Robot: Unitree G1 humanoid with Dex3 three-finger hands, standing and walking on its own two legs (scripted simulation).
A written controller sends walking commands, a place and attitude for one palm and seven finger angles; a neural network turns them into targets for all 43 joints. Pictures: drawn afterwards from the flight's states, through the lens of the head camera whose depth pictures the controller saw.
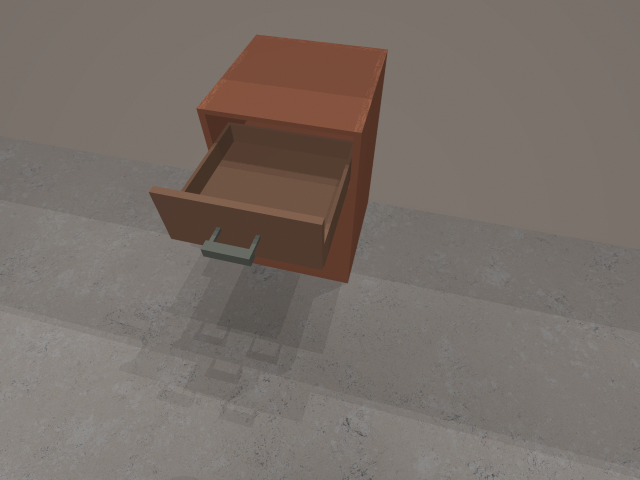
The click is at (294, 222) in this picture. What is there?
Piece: drawer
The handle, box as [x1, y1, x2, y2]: [201, 227, 260, 265]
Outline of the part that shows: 201,247 201,251 204,256 250,265 254,258 253,252 260,237 259,235 255,236 249,249 217,243 215,240 221,230 219,227 216,227 210,239 208,241 205,240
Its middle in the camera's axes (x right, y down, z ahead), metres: -0.20 +0.01 +0.85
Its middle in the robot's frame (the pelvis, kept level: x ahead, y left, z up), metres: +0.59 +0.23 -0.20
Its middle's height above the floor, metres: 0.58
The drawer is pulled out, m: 0.30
